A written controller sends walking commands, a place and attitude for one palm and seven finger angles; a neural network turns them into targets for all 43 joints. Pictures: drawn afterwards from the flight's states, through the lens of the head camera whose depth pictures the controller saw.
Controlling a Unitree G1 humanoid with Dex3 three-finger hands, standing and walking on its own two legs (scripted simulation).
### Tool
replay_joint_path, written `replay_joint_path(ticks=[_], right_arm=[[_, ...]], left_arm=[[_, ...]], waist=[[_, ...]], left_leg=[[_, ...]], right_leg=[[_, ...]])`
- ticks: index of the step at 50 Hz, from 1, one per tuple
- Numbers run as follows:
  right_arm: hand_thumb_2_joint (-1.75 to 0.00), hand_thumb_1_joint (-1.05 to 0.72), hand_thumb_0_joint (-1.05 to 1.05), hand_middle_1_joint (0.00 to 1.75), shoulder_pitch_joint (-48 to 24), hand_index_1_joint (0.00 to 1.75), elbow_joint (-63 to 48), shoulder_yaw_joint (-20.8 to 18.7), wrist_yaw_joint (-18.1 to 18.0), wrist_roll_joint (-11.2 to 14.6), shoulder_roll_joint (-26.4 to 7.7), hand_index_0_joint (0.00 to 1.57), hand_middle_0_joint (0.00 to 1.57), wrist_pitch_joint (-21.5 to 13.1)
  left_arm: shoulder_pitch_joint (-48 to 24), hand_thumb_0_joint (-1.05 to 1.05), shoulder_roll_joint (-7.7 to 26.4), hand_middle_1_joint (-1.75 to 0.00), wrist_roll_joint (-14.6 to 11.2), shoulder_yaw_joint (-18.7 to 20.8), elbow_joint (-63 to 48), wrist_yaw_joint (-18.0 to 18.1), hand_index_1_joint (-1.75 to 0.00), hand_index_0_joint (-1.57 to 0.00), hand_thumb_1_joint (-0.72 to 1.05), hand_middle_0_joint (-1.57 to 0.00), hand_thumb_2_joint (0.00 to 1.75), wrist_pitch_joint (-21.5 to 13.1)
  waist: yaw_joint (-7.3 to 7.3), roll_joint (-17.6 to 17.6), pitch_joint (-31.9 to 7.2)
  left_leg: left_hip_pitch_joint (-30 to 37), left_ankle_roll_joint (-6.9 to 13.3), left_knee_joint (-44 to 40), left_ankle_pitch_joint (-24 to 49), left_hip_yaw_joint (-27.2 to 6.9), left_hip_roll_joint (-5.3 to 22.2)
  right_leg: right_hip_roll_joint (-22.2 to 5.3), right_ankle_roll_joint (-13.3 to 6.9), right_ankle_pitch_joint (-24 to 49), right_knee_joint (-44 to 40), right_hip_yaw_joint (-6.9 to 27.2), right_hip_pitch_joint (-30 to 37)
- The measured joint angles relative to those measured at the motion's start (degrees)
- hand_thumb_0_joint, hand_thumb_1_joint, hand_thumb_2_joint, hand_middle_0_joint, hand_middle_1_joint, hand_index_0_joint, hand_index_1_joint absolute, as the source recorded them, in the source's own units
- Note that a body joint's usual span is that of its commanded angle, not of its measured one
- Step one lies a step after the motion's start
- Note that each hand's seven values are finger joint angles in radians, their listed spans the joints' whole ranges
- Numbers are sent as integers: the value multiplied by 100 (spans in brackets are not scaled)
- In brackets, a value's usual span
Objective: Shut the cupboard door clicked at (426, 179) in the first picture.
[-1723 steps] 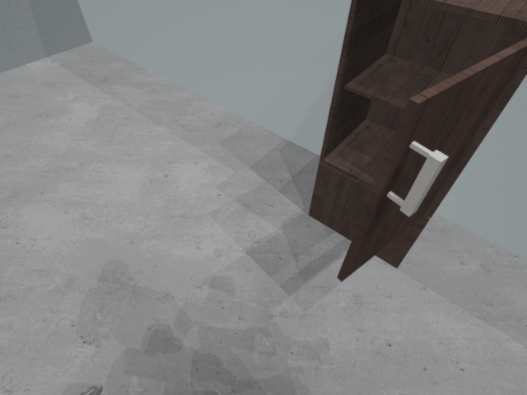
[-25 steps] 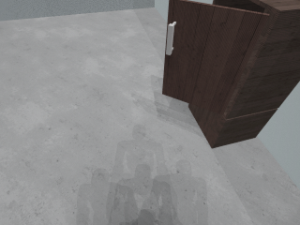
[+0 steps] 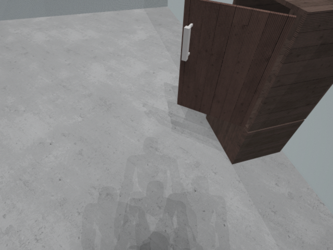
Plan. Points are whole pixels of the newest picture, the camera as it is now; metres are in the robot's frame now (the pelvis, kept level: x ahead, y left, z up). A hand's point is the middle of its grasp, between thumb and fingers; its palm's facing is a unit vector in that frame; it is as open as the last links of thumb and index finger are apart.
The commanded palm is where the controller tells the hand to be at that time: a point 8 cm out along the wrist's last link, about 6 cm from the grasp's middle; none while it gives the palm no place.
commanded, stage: look to check the result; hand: left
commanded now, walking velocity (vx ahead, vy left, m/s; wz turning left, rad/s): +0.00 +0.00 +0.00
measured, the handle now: (187, 42) +0.95 -0.06 +0.04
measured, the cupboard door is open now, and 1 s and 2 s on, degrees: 47 47 47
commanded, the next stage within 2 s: walk to a spot facing it in 0.36 s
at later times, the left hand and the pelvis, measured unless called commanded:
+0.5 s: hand out of the picture -0.01 +0.17 -0.18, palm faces +0.01 -0.98 -0.20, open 7.4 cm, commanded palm none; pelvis +0.01 +0.00 +0.00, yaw +0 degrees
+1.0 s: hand out of the picture +0.04 +0.24 -0.19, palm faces +0.23 -0.94 -0.23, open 7.4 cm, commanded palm none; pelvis +0.01 +0.02 -0.02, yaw +14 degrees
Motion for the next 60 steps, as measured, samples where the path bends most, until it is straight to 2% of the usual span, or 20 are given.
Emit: replay_joint_path(ticks=[27,35,38,40,41,42,43,44,46,49,54,60], right_arm=[[-90,-91,0,30,-434,30,-58,-3,25,8,-281,20,20,-36],[-90,-91,0,30,-342,30,-310,-104,107,-21,-265,20,20,170],[-90,-91,0,30,-328,30,-440,-187,154,-38,-264,20,20,296],[-90,-91,0,30,-355,30,-559,-222,184,-28,-260,20,20,343],[-90,-91,0,30,-367,30,-641,-227,200,-31,-266,20,20,341],[-90,-91,0,30,-366,30,-742,-230,218,-41,-297,20,20,314],[-90,-91,0,30,-385,30,-839,-246,227,-61,-343,20,20,265],[-90,-91,0,30,-426,30,-918,-261,225,-76,-384,20,20,215],[-90,-91,0,30,-478,30,-1026,-273,198,-95,-442,20,20,149],[-90,-91,0,30,-445,30,-1119,-256,144,-126,-489,20,20,98],[-90,-91,0,30,-335,30,-1159,-224,145,-114,-525,20,20,29],[-90,-91,0,30,-228,30,-1190,-274,195,-113,-548,20,20,29]], left_arm=[[-359,0,192,-30,11,-16,-36,-26,-30,-20,91,-20,90,-28],[-543,0,220,-30,25,162,-469,-20,-30,-20,91,-20,90,105],[-546,0,260,-30,75,234,-653,-13,-30,-20,91,-20,90,110],[-552,0,319,-30,106,271,-729,-18,-30,-20,91,-20,90,123],[-554,0,360,-30,102,285,-767,-31,-30,-20,91,-20,90,133],[-543,0,394,-30,85,294,-815,-49,-30,-20,91,-20,90,147],[-570,0,414,-30,55,305,-853,-68,-30,-20,91,-20,90,175],[-623,0,434,-30,33,309,-897,-77,-30,-20,91,-20,90,222],[-760,0,476,-30,29,338,-978,-85,-30,-20,91,-20,90,335],[-995,1,541,-30,65,394,-1118,-168,-30,-20,91,-20,90,344],[-1212,0,632,-30,97,393,-1426,-271,-30,-19,91,-20,90,197],[-1322,0,678,-30,108,346,-1591,-319,-30,-19,91,-20,90,158]], waist=[[7,-13,39],[-43,63,176],[-28,51,308],[-31,-56,412],[-47,-128,455],[-62,-169,475],[-82,-186,504],[-91,-184,546],[-113,-148,555],[-129,-79,459],[-112,68,258],[-187,171,114]], left_leg=[[104,-58,-42,-62,-39,9],[-555,-112,965,-433,-440,-26],[-949,-296,2179,-1310,-455,62],[-997,-361,2454,-1656,-388,119],[-942,-369,2291,-1532,-334,134],[-846,-333,1977,-1038,-316,148],[-885,-203,1955,-841,-313,97],[-962,-72,2060,-896,-322,45],[-1015,79,2018,-1010,-380,-38],[-938,78,1481,-735,-562,-173],[-690,78,633,-276,-965,-257],[-484,-22,372,-238,-1422,-297]], right_leg=[[28,-29,5,-206,-33,191],[-5,-68,-442,521,-468,-139],[-44,-67,-671,836,-679,-151],[-162,-13,-838,1062,-786,-141],[-253,32,-944,1230,-835,-169],[-347,75,-1065,1511,-879,-268],[-458,120,-1128,1972,-880,-488],[-472,142,-1352,2566,-695,-789],[-333,131,-1502,3595,-206,-1405],[-228,155,-866,4146,205,-2062],[-161,253,-368,3530,400,-2417],[-42,301,-340,2325,362,-2221]])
